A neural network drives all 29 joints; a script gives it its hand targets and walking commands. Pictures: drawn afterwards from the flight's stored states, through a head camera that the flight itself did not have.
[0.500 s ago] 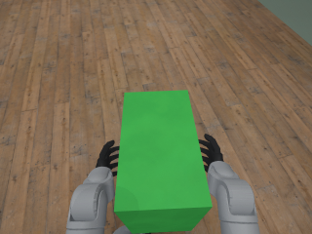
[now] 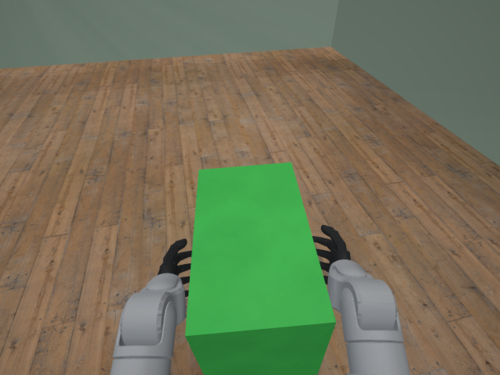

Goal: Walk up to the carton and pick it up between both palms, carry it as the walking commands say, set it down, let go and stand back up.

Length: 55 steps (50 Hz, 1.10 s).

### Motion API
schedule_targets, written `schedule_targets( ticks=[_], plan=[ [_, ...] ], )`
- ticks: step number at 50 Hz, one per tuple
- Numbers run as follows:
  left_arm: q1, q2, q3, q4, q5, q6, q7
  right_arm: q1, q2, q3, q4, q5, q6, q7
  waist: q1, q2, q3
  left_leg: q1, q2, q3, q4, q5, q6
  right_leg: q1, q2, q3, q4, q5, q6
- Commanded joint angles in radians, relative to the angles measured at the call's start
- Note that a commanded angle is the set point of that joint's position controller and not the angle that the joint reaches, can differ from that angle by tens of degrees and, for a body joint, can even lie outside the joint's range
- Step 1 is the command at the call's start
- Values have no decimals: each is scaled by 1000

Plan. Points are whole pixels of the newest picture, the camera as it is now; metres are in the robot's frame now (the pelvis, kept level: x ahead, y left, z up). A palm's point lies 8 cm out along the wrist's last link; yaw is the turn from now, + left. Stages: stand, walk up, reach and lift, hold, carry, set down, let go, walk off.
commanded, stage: carry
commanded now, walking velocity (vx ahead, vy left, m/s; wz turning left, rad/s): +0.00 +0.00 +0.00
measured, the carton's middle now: (254, 277) +0.31 -0.01 +0.00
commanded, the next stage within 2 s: none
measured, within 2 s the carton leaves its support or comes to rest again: neither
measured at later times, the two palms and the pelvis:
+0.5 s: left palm (168, 314) +0.22 +0.12 +0.05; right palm (344, 296) +0.24 -0.14 +0.06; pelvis -0.05 -0.01 +0.00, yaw +1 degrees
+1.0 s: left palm (173, 314) +0.22 +0.12 +0.04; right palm (347, 298) +0.24 -0.14 +0.05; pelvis -0.06 -0.01 +0.00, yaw +0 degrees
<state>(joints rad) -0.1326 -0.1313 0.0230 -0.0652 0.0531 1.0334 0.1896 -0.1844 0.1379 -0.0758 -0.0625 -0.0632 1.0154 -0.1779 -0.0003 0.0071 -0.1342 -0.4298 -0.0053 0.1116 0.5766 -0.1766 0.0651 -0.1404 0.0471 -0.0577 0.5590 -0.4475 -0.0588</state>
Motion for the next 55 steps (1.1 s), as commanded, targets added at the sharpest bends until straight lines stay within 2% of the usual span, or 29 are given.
schedule_targets(
  ticks=[1, 2, 3, 4, 9, 10, 11, 12, 14, 15, 16, 17, 20, 22, 23, 24, 27, 28, 33, 34, 38, 40, 45, 46, 49, 50, 52, 53, 55],
  plan=[
    [-624, -887, -415, -230, -206, -154, -152, -546, 897, 471, -180, 239, -123, 169, 2, 0, -296, 283, 167, -212, -97, 264, 33, -83, -159, 106, -87, 269, 4],
    [-635, -930, -464, -338, -247, -145, -142, -522, 915, 488, -282, 262, -115, 157, -1, 49, -289, 274, 171, -216, -125, 211, 25, -107, -145, 103, -100, 173, -2],
    [-613, -843, -356, -99, -157, -154, -157, -526, 858, 431, -52, 190, -125, 170, 4, -17, -256, 262, 165, -220, -119, 126, 33, -136, -164, 126, -137, 142, -3],
    [-653, -862, -375, -176, -182, -168, -152, -534, 887, 448, -96, 211, -130, 168, 1, -28, -266, 262, 153, -195, -103, 139, 18, -138, -173, 134, -137, 160, -5],
    [-570, -839, -352, -108, -175, -183, -153, -500, 840, 423, -92, 186, -159, 164, 9, -4, -307, 262, 140, -163, -30, 280, 23, -44, -200, 132, -103, 515, 5],
    [-618, -898, -424, -258, -233, -187, -148, -481, 904, 472, -171, 236, -147, 162, 6, -20, -320, 271, 132, -153, -36, 257, 24, -62, -206, 139, -93, 511, 1],
    [-573, -807, -346, -125, -172, -185, -146, -443, 829, 400, -44, 172, -153, 157, 8, -19, -337, 282, 138, -166, -44, 292, 30, -43, -194, 127, -82, 507, 1],
    [-587, -844, -401, -253, -209, -189, -132, -431, 867, 445, -135, 220, -149, 155, 5, 6, -327, 291, 139, -155, -36, 307, 21, -58, -194, 126, -86, 481, -2],
    [-564, -795, -353, -116, -168, -186, -149, -428, 821, 403, -35, 164, -158, 160, 10, -10, -331, 288, 144, -175, -54, 243, 31, -41, -182, 133, -93, 407, 3],
    [-644, -885, -435, -262, -229, -195, -152, -531, 883, 468, -211, 229, -167, 162, 2, -1, -292, 256, 142, -187, -100, 127, 34, -102, -174, 137, -131, 232, -5],
    [-603, -799, -355, -92, -164, -186, -156, -490, 806, 387, -53, 157, -170, 161, 7, 18, -279, 288, 153, -209, -117, 127, 38, -109, -173, 146, -128, 212, -10],
    [-602, -803, -347, -123, -175, -188, -154, -494, 818, 403, -89, 176, -167, 160, 3, -22, -250, 266, 149, -213, -130, 50, 38, -152, -171, 147, -161, 121, -15],
    [-677, -817, -391, -174, -187, -200, -150, -509, 832, 388, -70, 165, -180, 160, 5, 71, -275, 296, 162, -225, -152, 73, 32, -137, -158, 124, -117, 116, -16],
    [-600, -837, -390, -149, -189, -198, -153, -461, 843, 402, -71, 170, -176, 162, 7, 44, -312, 310, 177, -241, -169, 75, 40, -135, -152, 120, -109, 109, -16],
    [-605, -849, -379, -177, -210, -205, -159, -504, 855, 435, -153, 188, -186, 159, 10, -47, -309, 289, 176, -223, -133, 108, 48, -120, -165, 128, -139, 152, -17],
    [-639, -819, -373, -140, -180, -210, -163, -469, 851, 394, -27, 145, -187, 164, 5, -19, -309, 279, 160, -210, -130, 126, 38, -79, -169, 126, -133, 205, -16],
    [-630, -810, -377, -143, -184, -223, -163, -470, 823, 395, -58, 147, -197, 166, 3, -3, -271, 290, 146, -191, -113, 120, 29, -129, -178, 149, -135, 284, -13],
    [-622, -819, -365, -131, -193, -220, -166, -504, 841, 421, -86, 157, -199, 161, 8, -86, -283, 275, 147, -195, -82, 133, 43, -99, -195, 163, -141, 377, 5],
    [-606, -837, -411, -168, -203, -216, -170, -490, 842, 424, -113, 171, -205, 167, 6, 44, -315, 283, 152, -206, -110, 144, 40, -99, -179, 160, -135, 261, -5],
    [-594, -835, -393, -109, -180, -215, -179, -509, 836, 433, -82, 154, -204, 175, 7, -20, -306, 285, 162, -208, -91, 208, 47, -87, -176, 141, -117, 322, 1],
    [-683, -844, -421, -190, -207, -232, -171, -503, 860, 430, -84, 174, -208, 178, 3, 23, -311, 299, 164, -206, -118, 173, 35, -101, -158, 129, -101, 256, -20],
    [-590, -827, -379, -90, -158, -220, -171, -472, 842, 406, -9, 140, -203, 177, 6, 33, -305, 292, 167, -201, -93, 207, 46, -94, -170, 149, -110, 354, -8],
    [-644, -840, -393, -117, -179, -223, -173, -504, 838, 392, -46, 141, -212, 179, 3, 44, -302, 286, 192, -258, -192, -5, 37, -145, -129, 131, -117, 82, -37],
    [-599, -845, -379, -96, -172, -223, -172, -504, 834, 414, -79, 151, -211, 179, 5, 3, -354, 315, 184, -226, -162, 68, 32, -113, -139, 123, -111, 141, -39],
    [-615, -857, -409, -98, -167, -236, -183, -459, 848, 404, -7, 131, -217, 193, 3, 73, -330, 293, 193, -230, -152, 157, 30, -115, -147, 131, -87, 201, -22],
    [-613, -858, -392, -85, -180, -238, -186, -466, 860, 417, -9, 138, -214, 192, 3, -6, -328, 285, 177, -219, -128, 153, 32, -121, -156, 152, -113, 220, -23],
    [-616, -859, -394, -68, -162, -245, -193, -544, 856, 447, -54, 152, -231, 199, 7, -13, -339, 284, 164, -180, -85, 190, 31, -81, -176, 158, -107, 382, -14],
    [-632, -876, -411, -92, -191, -256, -204, -535, 885, 475, -59, 161, -235, 201, 4, -86, -338, 252, 163, -191, -96, 164, 31, -63, -174, 161, -115, 390, -11],
    [-681, -849, -405, -156, -196, -247, -195, -511, 888, 461, -58, 164, -211, 195, 2, -88, -304, 236, 141, -173, -106, 72, 22, -92, -177, 154, -131, 286, -25]
  ],
)
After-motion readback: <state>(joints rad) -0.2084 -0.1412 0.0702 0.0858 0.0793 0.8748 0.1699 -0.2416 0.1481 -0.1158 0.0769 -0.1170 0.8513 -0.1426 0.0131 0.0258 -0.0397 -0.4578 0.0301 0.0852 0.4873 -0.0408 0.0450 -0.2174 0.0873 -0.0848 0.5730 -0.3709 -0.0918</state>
